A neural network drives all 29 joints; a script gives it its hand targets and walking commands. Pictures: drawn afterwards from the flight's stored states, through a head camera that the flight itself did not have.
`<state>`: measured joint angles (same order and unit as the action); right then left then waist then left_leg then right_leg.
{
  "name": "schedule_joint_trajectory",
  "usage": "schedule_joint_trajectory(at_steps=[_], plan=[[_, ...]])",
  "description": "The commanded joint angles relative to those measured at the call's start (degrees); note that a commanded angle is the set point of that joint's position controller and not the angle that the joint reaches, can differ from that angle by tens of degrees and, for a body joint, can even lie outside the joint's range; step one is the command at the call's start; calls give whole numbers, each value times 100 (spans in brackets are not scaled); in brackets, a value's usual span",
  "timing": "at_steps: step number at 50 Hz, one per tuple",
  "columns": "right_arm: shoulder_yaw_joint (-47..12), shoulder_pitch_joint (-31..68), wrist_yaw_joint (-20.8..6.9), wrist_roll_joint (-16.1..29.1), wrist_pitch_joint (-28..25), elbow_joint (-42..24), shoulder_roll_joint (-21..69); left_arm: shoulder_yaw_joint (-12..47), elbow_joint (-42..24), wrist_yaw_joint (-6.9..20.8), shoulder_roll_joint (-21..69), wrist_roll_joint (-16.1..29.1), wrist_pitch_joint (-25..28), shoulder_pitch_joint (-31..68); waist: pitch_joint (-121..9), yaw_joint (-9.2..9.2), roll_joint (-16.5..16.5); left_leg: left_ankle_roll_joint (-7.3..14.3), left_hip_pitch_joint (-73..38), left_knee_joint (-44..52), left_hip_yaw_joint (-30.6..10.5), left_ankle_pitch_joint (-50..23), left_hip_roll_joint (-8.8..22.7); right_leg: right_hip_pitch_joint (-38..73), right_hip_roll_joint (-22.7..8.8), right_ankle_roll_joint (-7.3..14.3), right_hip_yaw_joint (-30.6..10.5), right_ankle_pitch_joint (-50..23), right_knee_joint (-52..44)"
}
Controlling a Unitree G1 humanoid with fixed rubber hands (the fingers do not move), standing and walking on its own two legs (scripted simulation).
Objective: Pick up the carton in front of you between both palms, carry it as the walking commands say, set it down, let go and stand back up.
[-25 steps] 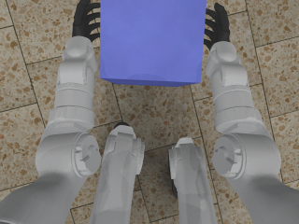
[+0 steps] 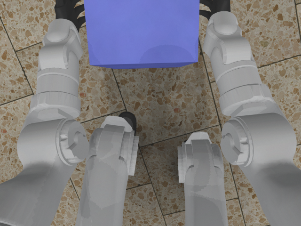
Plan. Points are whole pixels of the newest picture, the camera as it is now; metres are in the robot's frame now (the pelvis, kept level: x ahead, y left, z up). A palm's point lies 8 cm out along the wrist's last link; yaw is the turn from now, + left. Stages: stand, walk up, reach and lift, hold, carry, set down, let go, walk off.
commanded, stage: set down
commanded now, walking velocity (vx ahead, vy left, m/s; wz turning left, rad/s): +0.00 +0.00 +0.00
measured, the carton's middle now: (144, 25) +0.53 +0.12 -0.26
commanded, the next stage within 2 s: none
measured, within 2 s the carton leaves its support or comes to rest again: rests again in 0.12 s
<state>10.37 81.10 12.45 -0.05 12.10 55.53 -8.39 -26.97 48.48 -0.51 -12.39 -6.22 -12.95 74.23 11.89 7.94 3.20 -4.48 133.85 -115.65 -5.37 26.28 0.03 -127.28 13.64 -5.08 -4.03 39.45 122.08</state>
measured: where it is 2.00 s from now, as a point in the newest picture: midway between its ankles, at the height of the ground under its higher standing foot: (156, 162)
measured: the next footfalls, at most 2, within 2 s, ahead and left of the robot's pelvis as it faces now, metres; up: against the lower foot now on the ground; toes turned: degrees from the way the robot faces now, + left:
none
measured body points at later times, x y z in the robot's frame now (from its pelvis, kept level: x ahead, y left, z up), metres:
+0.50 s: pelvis -0.01 +0.00 -0.01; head +0.36 +0.04 +0.24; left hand +0.49 +0.28 -0.19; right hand +0.56 -0.03 -0.19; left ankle +0.13 +0.15 -0.36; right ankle +0.08 -0.12 -0.36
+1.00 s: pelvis -0.02 +0.01 -0.01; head +0.37 +0.04 +0.21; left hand +0.48 +0.29 -0.22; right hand +0.56 -0.05 -0.22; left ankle +0.13 +0.15 -0.36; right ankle +0.08 -0.11 -0.36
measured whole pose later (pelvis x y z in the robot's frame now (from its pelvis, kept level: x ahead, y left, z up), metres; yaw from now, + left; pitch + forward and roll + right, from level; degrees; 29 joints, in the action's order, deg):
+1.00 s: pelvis -0.02 +0.01 -0.01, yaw +0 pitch +37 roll +0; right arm 5.6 87.3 6.3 0.7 6.7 62.8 -15.7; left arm -26.9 68.6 -0.4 -20.6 -1.8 -1.7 82.6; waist 24.2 6.9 1.4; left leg -2.5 130.9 -118.9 -2.9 25.5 1.8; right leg -125.1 8.9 -4.0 -2.9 38.1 125.8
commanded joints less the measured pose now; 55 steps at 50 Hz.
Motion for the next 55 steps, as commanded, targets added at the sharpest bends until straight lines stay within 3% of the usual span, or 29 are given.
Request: schedule_joint_trajectory(at_steps=[1, 12, 20, 34, 39, 42, 43, 45, 46, 50, 53, 55], plan=[[-1899, 3209, -1486, 443, -295, -812, 5279, 2123, -312, 1522, 4311, 553, 129, 3236, -6701, 643, 925, 294, -4076, 175, 1089, -2529, -363, 2327, -201, 167, 727, -2536, -1273], [-1516, 3288, -1570, 276, -386, -474, 4685, 1855, -7, 1517, 3972, 467, 235, 3374, -5688, 518, 686, 356, -3831, 137, 983, -2125, -339, 1619, -206, 294, 697, -1869, -1202], [-1116, 2961, -1686, -58, -380, -49, 4155, 1583, 372, 1513, 3710, 323, 266, 3267, -4839, 319, 547, 407, -3637, 162, 844, -1714, -361, 1096, -249, 357, 729, -1388, -1153], [-512, 2406, -1786, -617, -261, 453, 3266, 985, 929, 1448, 2815, -4, 258, 2835, -3700, 125, 579, 456, -3004, 170, 719, -944, -318, 978, -383, 443, 612, -967, -1137], [-443, 2359, -1693, -687, -295, 458, 2846, 787, 1044, 1345, 2427, -58, 351, 2699, -3666, 200, 561, 397, -3068, 124, 788, -923, -267, 1253, -441, 396, 562, -979, -1116], [-352, 2253, -1462, -692, -363, 419, 1921, 454, 1221, 1111, 1577, -80, 523, 2448, -3822, 239, 537, 308, -3190, 83, 870, -990, -191, 1563, -523, 318, 553, -1072, -1122], [-291, 2108, -1317, -656, -402, 382, 1330, 235, 1305, 953, 966, -82, 621, 2218, -3900, 259, 535, 278, -3264, 75, 893, -1034, -152, 1692, -572, 263, 556, -1126, -1123], [-136, 1673, -811, -519, -522, 354, -695, -301, 1551, 393, -1069, -96, 910, 1524, -4112, 309, 481, 223, -3547, 90, 919, -1155, -35, 1938, -702, 142, 542, -1263, -1106], [-178, 1775, -623, -344, -570, 290, -1256, -270, 1555, 144, -1627, 51, 1056, 1580, -4315, 339, 429, 208, -3615, 95, 918, -1283, 5, 2015, -750, 107, 515, -1360, -1089], [-851, 2216, -521, 575, -720, 104, -1354, 204, 1538, -193, -2179, 856, 1475, 2148, -5143, 569, 468, 322, -3958, -44, 767, -2150, 90, 2146, -873, 74, 426, -2014, -853], [-1267, 2295, -601, 1007, -754, -208, -1211, 568, 1358, -177, -2240, 1276, 1564, 2262, -5675, 712, 474, 355, -4344, -68, 689, -2628, 126, 2356, -924, 64, 450, -2252, -719], [-1335, 2285, -610, 1118, -727, -402, -1278, 753, 1246, -139, -2236, 1502, 1527, 2236, -6059, 699, 464, 344, -4648, -49, 678, -2766, 135, 2508, -945, 57, 518, -2251, -690]])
